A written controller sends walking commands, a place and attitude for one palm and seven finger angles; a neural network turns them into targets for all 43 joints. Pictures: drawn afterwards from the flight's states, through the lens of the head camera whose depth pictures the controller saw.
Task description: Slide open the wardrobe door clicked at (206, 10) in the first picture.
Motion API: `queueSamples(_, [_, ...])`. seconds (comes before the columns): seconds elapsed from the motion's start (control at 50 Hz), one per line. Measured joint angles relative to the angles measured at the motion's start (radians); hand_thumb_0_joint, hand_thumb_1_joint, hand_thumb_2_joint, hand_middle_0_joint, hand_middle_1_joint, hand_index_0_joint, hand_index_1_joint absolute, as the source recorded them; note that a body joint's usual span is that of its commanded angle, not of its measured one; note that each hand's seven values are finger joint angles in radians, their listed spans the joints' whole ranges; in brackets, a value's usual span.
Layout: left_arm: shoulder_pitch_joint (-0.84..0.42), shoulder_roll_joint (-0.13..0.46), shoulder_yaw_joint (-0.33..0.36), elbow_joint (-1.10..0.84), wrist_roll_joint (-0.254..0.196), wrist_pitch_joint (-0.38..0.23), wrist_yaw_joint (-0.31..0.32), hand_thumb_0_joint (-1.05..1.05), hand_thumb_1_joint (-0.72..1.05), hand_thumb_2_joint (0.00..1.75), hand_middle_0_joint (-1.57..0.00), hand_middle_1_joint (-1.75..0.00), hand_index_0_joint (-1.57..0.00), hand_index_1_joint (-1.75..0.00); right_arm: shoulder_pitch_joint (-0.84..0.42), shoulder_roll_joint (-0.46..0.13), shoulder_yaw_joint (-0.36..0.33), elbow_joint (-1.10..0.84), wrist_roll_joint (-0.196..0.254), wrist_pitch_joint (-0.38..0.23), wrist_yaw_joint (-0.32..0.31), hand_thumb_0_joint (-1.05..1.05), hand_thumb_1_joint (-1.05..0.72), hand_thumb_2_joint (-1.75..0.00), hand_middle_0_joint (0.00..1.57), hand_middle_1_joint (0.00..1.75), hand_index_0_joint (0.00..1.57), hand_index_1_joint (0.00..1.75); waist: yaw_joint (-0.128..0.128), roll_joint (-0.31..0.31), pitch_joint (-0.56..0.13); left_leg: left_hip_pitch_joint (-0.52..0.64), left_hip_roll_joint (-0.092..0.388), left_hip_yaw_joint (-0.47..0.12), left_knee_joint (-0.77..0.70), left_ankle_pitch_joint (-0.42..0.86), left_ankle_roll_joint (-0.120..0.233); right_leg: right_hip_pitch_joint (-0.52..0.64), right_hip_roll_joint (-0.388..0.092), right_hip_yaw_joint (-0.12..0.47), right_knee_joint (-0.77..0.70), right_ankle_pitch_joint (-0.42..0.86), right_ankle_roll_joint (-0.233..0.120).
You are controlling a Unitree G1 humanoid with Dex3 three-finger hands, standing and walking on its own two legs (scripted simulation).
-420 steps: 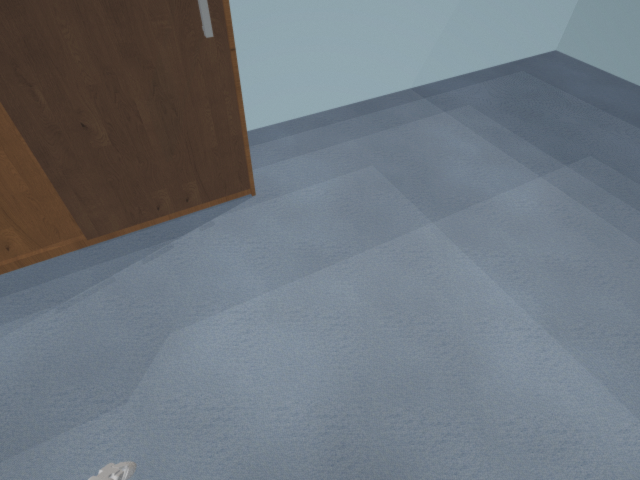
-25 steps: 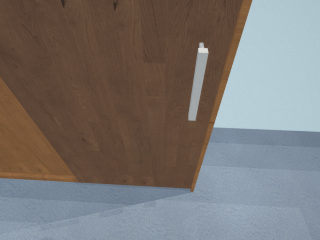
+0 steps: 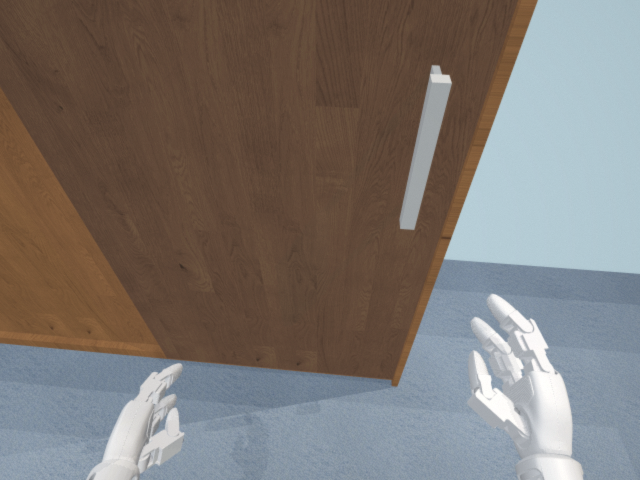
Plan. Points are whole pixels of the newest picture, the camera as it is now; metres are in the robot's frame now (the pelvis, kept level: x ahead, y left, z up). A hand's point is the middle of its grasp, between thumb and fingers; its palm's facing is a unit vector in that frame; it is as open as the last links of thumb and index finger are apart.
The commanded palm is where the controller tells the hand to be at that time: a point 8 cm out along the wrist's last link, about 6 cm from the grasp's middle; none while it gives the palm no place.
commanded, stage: raise the hand with hooked fingers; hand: right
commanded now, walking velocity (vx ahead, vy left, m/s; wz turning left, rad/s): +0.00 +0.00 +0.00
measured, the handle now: (419, 155) +0.54 -0.09 +0.15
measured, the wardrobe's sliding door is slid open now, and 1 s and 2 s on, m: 0.00 0.00 0.00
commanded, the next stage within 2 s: move the hooked fingers beside the handle in 1.78 s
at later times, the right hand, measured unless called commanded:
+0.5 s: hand (522, 390) +0.24 -0.20 +0.05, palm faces -0.04 +1.00 -0.04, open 11.0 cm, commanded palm +0.19 -0.26 +0.07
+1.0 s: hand (637, 339) +0.26 -0.28 +0.14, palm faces +0.08 +1.00 -0.06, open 13.7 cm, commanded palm +0.23 -0.32 +0.14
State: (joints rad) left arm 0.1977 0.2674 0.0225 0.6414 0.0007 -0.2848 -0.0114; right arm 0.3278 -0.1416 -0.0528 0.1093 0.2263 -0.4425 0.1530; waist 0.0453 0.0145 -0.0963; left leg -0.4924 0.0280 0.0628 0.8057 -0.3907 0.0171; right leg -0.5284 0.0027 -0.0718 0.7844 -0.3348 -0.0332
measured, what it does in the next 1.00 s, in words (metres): stands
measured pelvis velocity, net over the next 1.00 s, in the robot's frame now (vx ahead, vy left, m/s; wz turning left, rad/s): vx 0.02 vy -0.01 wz -0.03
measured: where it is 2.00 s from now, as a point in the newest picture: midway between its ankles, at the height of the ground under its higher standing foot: outside the picture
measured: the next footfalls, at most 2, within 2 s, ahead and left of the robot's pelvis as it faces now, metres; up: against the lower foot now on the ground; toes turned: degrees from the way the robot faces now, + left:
none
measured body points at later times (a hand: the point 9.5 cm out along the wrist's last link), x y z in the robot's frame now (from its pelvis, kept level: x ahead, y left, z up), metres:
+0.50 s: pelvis +0.02 +0.03 -0.01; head +0.05 +0.04 +0.44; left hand +0.18 +0.25 -0.10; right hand +0.23 -0.25 +0.06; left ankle +0.01 +0.11 -0.71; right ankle +0.04 -0.10 -0.71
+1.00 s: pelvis +0.02 -0.01 +0.01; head +0.02 -0.02 +0.46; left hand +0.22 +0.21 -0.03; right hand +0.25 -0.33 +0.14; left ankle +0.01 +0.11 -0.71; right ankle +0.04 -0.10 -0.71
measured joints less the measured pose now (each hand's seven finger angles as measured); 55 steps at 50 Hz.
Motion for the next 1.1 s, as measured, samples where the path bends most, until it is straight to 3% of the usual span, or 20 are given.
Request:
queueSamples(0.02, [-0.015,-0.003,0.007,-0.032,0.001,0.011,-0.009,0.01,0.91,0.9,-0.2,-0.3,-0.2,-0.3,0.01,-0.001,-0.01,0.014,-0.004,-0.034,0.048,0.01,-0.72,-0.81,0.21,0.43,0.21,0.43,-0.005,0.015,-0.001,-0.033,-0.005,-0.002,0.039,-0.017,0.005,-0.031,-0.007,-0.002,0.037,-0.016,0.001])
queueSamples(0.06, [-0.031,-0.002,0.016,-0.098,0.0,0.042,-0.017,0.01,0.91,0.9,-0.2,-0.3,-0.2,-0.3,0.054,-0.02,-0.029,0.02,-0.012,-0.032,0.102,0.01,-0.67,-0.79,0.21,0.46,0.22,0.46,-0.02,0.042,0.004,-0.084,-0.012,-0.001,0.105,-0.047,0.015,-0.08,-0.017,0.0,0.101,-0.045,0.007])
queueSamples(0.1, [-0.037,0.004,0.021,-0.15,-0.003,0.07,-0.015,0.01,0.91,0.9,-0.2,-0.3,-0.2,-0.3,0.119,-0.046,-0.05,0.004,-0.008,0.013,0.111,0.01,-0.62,-0.77,0.22,0.49,0.22,0.49,-0.041,0.054,0.013,-0.115,-0.016,0.009,0.15,-0.071,0.025,-0.115,-0.024,0.01,0.149,-0.068,0.017])
queueSamples(0.16, [-0.035,0.006,0.024,-0.179,-0.003,0.084,-0.001,0.01,0.9,0.9,-0.2,-0.3,-0.2,-0.3,0.218,-0.083,-0.103,-0.065,0.013,0.048,0.072,0.01,-0.54,-0.74,0.23,0.53,0.23,0.54,-0.074,0.043,0.016,-0.135,-0.027,0.041,0.18,-0.096,0.039,-0.156,-0.034,0.044,0.202,-0.094,0.029])
queueSamples(0.22, [-0.03,0.003,0.009,-0.153,-0.005,0.07,0.018,0.01,0.9,0.9,-0.2,-0.3,-0.2,-0.3,0.261,-0.11,-0.16,-0.156,0.056,-0.013,0.051,0.01,-0.47,-0.71,0.23,0.58,0.23,0.58,-0.1,0.007,0.011,-0.135,-0.036,0.083,0.184,-0.109,0.048,-0.186,-0.04,0.088,0.238,-0.109,0.039])
queueSamples(0.3, [-0.042,-0.006,-0.039,-0.08,-0.018,0.037,0.042,0.01,0.9,0.9,-0.2,-0.3,-0.2,-0.3,0.163,-0.119,-0.184,-0.203,0.117,-0.096,0.143,0.01,-0.38,-0.68,0.23,0.64,0.23,0.64,-0.113,-0.045,0.01,-0.142,-0.042,0.119,0.189,-0.115,0.052,-0.217,-0.042,0.126,0.27,-0.117,0.045])
queueSamples(0.34, [-0.044,-0.02,-0.063,-0.054,-0.028,0.034,0.053,0.01,0.9,0.9,-0.2,-0.3,-0.2,-0.3,0.077,-0.132,-0.176,-0.168,0.127,-0.06,0.221,0.01,-0.33,-0.66,0.23,0.67,0.23,0.67,-0.106,-0.061,0.017,-0.143,-0.045,0.121,0.182,-0.11,0.054,-0.218,-0.044,0.129,0.265,-0.112,0.046])
queueSamples(0.4, [-0.027,-0.045,-0.089,-0.041,-0.039,0.047,0.066,0.01,0.9,0.9,-0.2,-0.3,-0.2,-0.3,-0.023,-0.174,-0.168,-0.086,0.12,0.096,0.307,0.01,-0.26,-0.63,0.24,0.71,0.24,0.71,-0.079,-0.066,0.026,-0.131,-0.045,0.104,0.152,-0.094,0.052,-0.193,-0.045,0.111,0.222,-0.094,0.05])
queueSamples(0.44, [-0.003,-0.055,-0.095,-0.043,-0.038,0.057,0.071,0.01,0.9,0.9,-0.2,-0.3,-0.2,-0.3,-0.045,-0.198,-0.184,-0.047,0.126,0.201,0.321,0.01,-0.21,-0.61,0.24,0.74,0.25,0.74,-0.055,-0.062,0.029,-0.109,-0.046,0.085,0.121,-0.08,0.049,-0.158,-0.047,0.092,0.179,-0.082,0.05])
queueSamples(0.48, [0.027,-0.058,-0.089,-0.047,-0.037,0.058,0.072,0.01,0.9,0.9,-0.2,-0.3,-0.21,-0.3,-0.027,-0.202,-0.223,-0.049,0.147,0.255,0.292,0.0,-0.16,-0.58,0.25,0.77,0.25,0.77,-0.036,-0.056,0.027,-0.082,-0.049,0.065,0.086,-0.067,0.044,-0.12,-0.05,0.072,0.135,-0.073,0.048])
queueSamples(0.56, [0.09,-0.042,-0.049,-0.038,-0.037,0.042,0.067,0.01,0.9,0.9,-0.2,-0.3,-0.2,-0.3,0.037,-0.177,-0.31,-0.126,0.181,0.216,0.2,0.0,-0.07,-0.55,0.26,0.83,0.26,0.83,-0.03,-0.041,0.012,-0.027,-0.051,0.039,0.024,-0.05,0.036,-0.053,-0.049,0.046,0.068,-0.062,0.041])
queueSamples(0.64, [0.111,0.007,-0.021,-0.018,-0.043,0.031,0.064,0.01,0.9,0.9,-0.2,-0.3,-0.2,-0.3,0.036,-0.164,-0.326,-0.132,0.174,0.161,0.2,0.0,0.02,-0.51,0.26,0.89,0.26,0.89,-0.045,-0.043,0.009,0.005,-0.043,0.039,-0.009,-0.04,0.022,-0.028,-0.039,0.046,0.044,-0.058,0.029])
queueSamples(0.76, [0.075,0.043,-0.017,-0.022,-0.05,0.01,0.086,0.01,0.9,0.9,-0.2,-0.3,-0.2,-0.3,-0.007,-0.191,-0.265,-0.081,0.148,0.231,0.271,0.0,0.16,-0.45,0.27,0.98,0.27,0.98,-0.055,-0.042,0.035,0.044,-0.034,0.036,-0.053,-0.014,0.007,0.003,-0.028,0.042,0.017,-0.043,0.008])
queueSamples(0.9, [0.035,0.002,-0.054,-0.044,-0.049,-0.015,0.09,0.01,0.9,0.9,-0.2,-0.3,-0.2,-0.3,-0.104,-0.225,-0.311,-0.121,0.16,0.229,0.217,-0.01,0.33,-0.37,0.29,1.09,0.29,1.09,-0.064,-0.023,0.042,0.125,-0.027,0.035,-0.113,0.012,-0.004,0.077,-0.017,0.041,-0.029,-0.025,-0.004])
queueSamples(1.1, [0.011,-0.023,-0.114,-0.068,-0.056,0.012,0.097,0.01,0.9,0.9,-0.2,-0.3,-0.2,-0.3,-0.253,-0.278,-0.317,-0.027,0.127,0.447,0.269,-0.01,0.47,-0.31,0.3,1.18,0.3,1.18,-0.091,-0.052,0.065,0.205,-0.009,0.036,-0.197,0.061,-0.024,0.15,0.006,0.039,-0.105,0.02,-0.024])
